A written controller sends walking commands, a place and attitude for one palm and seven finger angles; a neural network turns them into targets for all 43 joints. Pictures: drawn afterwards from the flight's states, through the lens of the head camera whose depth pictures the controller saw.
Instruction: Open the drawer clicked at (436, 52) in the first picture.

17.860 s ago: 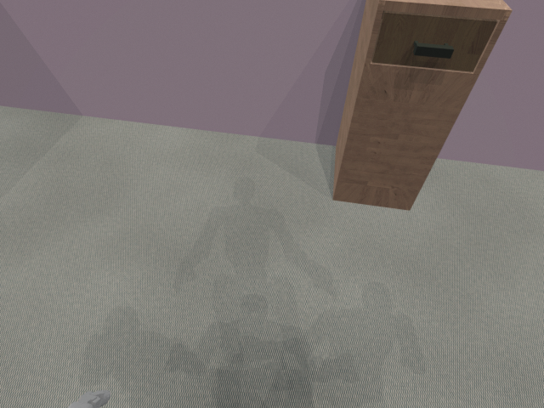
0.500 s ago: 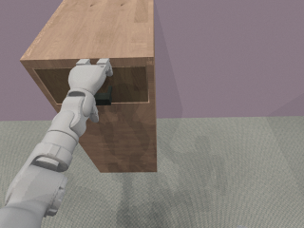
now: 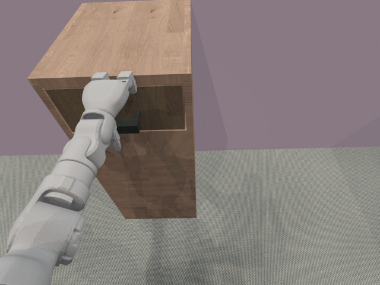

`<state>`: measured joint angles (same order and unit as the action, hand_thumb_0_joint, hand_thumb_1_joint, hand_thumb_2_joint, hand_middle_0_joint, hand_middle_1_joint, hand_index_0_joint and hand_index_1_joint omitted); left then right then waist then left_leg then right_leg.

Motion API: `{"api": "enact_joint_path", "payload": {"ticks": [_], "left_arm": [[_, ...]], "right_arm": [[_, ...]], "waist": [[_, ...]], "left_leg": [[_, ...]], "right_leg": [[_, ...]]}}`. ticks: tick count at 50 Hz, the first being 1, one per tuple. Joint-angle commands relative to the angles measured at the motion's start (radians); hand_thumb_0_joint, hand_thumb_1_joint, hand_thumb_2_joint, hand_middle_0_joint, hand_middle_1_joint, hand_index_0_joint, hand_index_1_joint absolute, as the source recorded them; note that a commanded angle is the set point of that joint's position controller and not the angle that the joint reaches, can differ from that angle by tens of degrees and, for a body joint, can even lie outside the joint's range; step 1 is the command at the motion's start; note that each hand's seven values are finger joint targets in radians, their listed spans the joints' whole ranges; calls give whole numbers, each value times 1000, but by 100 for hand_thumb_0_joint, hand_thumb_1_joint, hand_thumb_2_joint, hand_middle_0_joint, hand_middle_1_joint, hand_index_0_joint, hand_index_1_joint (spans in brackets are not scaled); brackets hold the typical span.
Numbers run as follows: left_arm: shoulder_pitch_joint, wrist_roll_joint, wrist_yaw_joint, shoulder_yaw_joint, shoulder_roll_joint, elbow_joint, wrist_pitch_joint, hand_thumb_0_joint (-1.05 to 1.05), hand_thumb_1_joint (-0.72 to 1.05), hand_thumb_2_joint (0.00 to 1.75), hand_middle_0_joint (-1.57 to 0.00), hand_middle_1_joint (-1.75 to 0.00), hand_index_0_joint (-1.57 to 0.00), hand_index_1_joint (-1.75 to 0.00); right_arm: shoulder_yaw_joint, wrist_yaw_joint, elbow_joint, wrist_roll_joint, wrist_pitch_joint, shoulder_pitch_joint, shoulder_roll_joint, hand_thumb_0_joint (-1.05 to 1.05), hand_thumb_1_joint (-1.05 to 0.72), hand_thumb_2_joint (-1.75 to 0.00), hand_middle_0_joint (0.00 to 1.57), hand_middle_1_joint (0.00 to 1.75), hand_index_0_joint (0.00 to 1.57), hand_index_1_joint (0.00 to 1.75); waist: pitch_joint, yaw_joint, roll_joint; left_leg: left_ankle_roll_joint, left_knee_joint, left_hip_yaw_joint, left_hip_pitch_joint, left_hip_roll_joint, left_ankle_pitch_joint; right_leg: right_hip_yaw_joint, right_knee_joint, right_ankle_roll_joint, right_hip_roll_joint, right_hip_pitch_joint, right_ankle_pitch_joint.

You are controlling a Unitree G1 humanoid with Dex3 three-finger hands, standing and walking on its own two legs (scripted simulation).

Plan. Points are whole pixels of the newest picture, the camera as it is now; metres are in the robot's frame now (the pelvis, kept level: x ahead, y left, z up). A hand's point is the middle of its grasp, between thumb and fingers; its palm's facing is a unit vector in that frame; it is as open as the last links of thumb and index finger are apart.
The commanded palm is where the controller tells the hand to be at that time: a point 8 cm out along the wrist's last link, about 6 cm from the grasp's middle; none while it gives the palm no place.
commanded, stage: move the hooked fingers above the handle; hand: left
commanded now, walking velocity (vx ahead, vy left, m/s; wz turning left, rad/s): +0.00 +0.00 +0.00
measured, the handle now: (119, 119) +0.51 +0.19 +0.04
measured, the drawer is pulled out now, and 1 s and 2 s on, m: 0.00 0.00 0.00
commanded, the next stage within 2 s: none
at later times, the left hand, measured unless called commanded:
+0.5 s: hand (128, 115) +0.48 +0.14 +0.10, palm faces +0.08 -0.06 -0.99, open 13.8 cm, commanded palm +0.45 +0.19 +0.17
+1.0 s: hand (111, 132) +0.43 +0.18 +0.09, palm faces -0.08 -0.03 -1.00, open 13.8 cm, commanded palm +0.44 +0.18 +0.17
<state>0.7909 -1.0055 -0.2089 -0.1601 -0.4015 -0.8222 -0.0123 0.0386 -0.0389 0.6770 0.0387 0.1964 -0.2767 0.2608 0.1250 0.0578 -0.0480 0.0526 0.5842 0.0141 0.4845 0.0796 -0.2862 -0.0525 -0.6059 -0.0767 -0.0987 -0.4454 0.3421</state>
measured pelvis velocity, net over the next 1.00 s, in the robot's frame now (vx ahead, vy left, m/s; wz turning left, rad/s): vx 0.00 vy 0.00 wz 0.03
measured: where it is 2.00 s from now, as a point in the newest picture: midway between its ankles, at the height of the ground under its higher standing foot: outside the picture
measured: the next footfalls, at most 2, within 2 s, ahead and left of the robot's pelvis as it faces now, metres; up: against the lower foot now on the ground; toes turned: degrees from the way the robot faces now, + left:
none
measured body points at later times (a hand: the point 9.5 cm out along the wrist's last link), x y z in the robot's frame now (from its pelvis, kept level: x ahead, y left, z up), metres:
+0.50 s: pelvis +0.00 +0.01 +0.00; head +0.05 -0.01 +0.44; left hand +0.46 +0.15 +0.15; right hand +0.07 -0.25 -0.14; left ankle -0.01 +0.09 -0.73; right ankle -0.04 -0.07 -0.73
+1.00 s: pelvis +0.00 +0.00 +0.00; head +0.03 -0.01 +0.45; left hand +0.43 +0.18 +0.14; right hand +0.09 -0.28 -0.12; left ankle -0.01 +0.09 -0.73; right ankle -0.04 -0.07 -0.73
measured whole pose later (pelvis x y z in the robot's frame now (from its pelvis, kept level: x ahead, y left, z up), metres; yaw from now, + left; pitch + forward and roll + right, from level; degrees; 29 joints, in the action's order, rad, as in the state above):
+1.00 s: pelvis +0.00 +0.00 +0.00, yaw +2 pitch +9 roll +0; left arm 0.72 -0.95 -0.04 -0.25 -0.43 -0.73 0.06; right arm 0.05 -0.07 0.65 0.05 0.18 -0.28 0.29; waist 0.09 0.03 -0.04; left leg 0.05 0.57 0.04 0.45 0.09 -0.27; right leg -0.02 -0.57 -0.08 -0.09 -0.39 0.33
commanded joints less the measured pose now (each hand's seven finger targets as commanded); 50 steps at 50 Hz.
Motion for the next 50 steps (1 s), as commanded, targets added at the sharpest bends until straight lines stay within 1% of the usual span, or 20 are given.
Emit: {"api": "enact_joint_path", "payload": {"ticks": [1,4,7,8,11,12,14,16,18,21,24,27,33,34,38,42,44,45,47,50], "left_arm": [[468,-3,-20,69,-218,30,-138,0,-50,30,-30,-120,-30,-120],[440,16,74,-20,-120,35,-155,0,-50,30,-30,-120,-30,-120],[420,20,128,-1,-157,-8,-148,0,-50,30,-30,-120,-30,-120],[425,18,144,-20,-142,-8,-137,0,-50,30,-30,-120,-30,-120],[504,25,154,-17,-138,137,-35,0,-50,30,-30,-120,-30,-120],[554,30,148,-10,-146,216,11,0,-50,30,-30,-120,-30,-120],[615,15,101,46,-210,302,79,0,-50,30,-30,-120,-30,-120],[630,2,32,124,-294,307,102,0,-50,30,-30,-120,-30,-120],[636,-2,-37,169,-328,282,86,0,-50,30,-30,-120,-30,-120],[572,-11,-107,180,-318,172,-11,0,-50,30,-30,-120,-30,-120],[569,-16,-101,167,-316,111,-100,0,-50,30,-30,-120,-30,-120],[560,-18,-90,222,-405,108,-154,0,-50,30,-30,-120,-30,-120],[443,-10,9,177,-375,60,-167,0,-50,30,-30,-120,-30,-120],[436,-11,29,149,-349,47,-162,0,-50,30,-30,-120,-30,-120],[388,-7,101,111,-312,70,-99,0,-50,30,-30,-120,-30,-120],[414,24,158,-20,-148,189,-2,0,-50,30,-30,-120,-30,-120],[462,48,162,-59,-98,294,53,0,-50,30,-30,-120,-30,-120],[471,53,154,-20,-140,316,77,0,-50,30,-30,-120,-30,-120],[560,66,128,-31,-131,389,120,0,-50,30,-30,-120,-30,-120],[621,60,44,16,-166,396,132,0,-50,30,-30,-120,-30,-120]], "right_arm": [[33,6,-91,2,-22,-1,126,0,-90,-90,20,30,20,30],[37,5,-112,9,-5,-1,130,0,-90,-90,20,30,20,30],[25,-8,-115,9,10,8,140,0,-90,-90,20,30,20,30],[21,-13,-120,11,11,11,136,0,-90,-90,20,30,20,30],[25,-21,-138,5,-3,10,123,0,-90,-90,20,30,20,30],[28,-21,-146,-2,-8,7,117,0,-90,-90,20,30,20,30],[38,-23,-143,-9,-22,-10,104,0,-90,-90,20,30,20,30],[36,-23,-131,-13,-30,-25,102,0,-90,-90,20,30,20,30],[38,-18,-115,-15,-39,-33,101,0,-90,-90,20,30,20,30],[34,-6,-95,-15,-39,-21,102,0,-90,-90,20,30,20,30],[32,3,-83,-9,-24,-22,116,0,-90,-90,20,30,20,30],[23,-9,-91,-10,-3,10,121,0,-90,-90,20,30,20,30],[8,-40,-124,9,14,59,116,0,-90,-90,20,30,20,30],[7,-43,-127,11,12,59,120,0,-90,-90,20,30,20,30],[11,-50,-154,13,-1,46,123,0,-90,-90,20,30,20,30],[30,-39,-162,13,-23,22,115,0,-90,-90,20,30,20,30],[39,-33,-155,8,-35,15,112,0,-90,-90,20,30,20,30],[43,-33,-146,6,-38,5,113,0,-90,-90,20,30,20,30],[49,-28,-134,0,-48,-7,106,0,-90,-90,20,30,20,30],[53,-15,-100,-1,-61,-20,106,0,-90,-90,20,30,20,30]], "waist": [[296,2,97],[307,16,132],[239,22,184],[205,28,182],[249,26,96],[300,23,57],[382,16,-32],[399,7,-42],[411,4,2],[410,-13,13],[407,-15,44],[467,-38,99],[314,-45,147],[286,-34,147],[280,-28,122],[260,17,85],[273,31,25],[284,29,15],[304,48,-1],[331,41,-43]], "left_leg": [[2,-30,-37,-151,-38,298],[10,-25,-39,-176,-34,328],[14,-35,-35,-134,-31,275],[16,-41,-32,-122,-30,249],[16,-28,-21,-173,-32,258],[17,-18,-17,-198,-30,283],[13,3,-7,-260,-33,314],[4,13,4,-250,-37,339],[1,17,8,-224,-41,352],[-6,12,-10,-195,-42,370],[-8,1,-21,-175,-46,406],[1,-13,-35,-150,-37,416],[8,-70,-52,-102,-35,309],[9,-75,-52,-106,-37,289],[14,-76,-54,-133,-39,261],[18,-52,-39,-210,-37,260],[19,-35,-25,-273,-36,275],[19,-28,-16,-286,-35,279],[19,-9,-3,-310,-32,307],[5,4,17,-336,-36,312]], "right_leg": [[-4,86,39,66,141,-382],[-7,91,46,72,169,-457],[-13,106,50,80,172,-435],[-16,110,52,82,152,-410],[-19,98,40,80,124,-373],[-23,88,36,80,137,-380],[-26,68,28,69,111,-359],[-14,47,22,60,89,-340],[-5,38,24,53,85,-337],[6,35,25,50,104,-364],[11,38,29,52,137,-417],[-18,49,38,65,272,-518],[-26,99,52,81,291,-483],[-26,106,52,83,271,-463],[-37,122,51,89,261,-426],[-34,135,45,84,178,-381],[-31,133,41,77,120,-357],[-31,129,39,73,108,-342],[-28,116,36,72,82,-339],[-5,92,27,56,19,-284]]}}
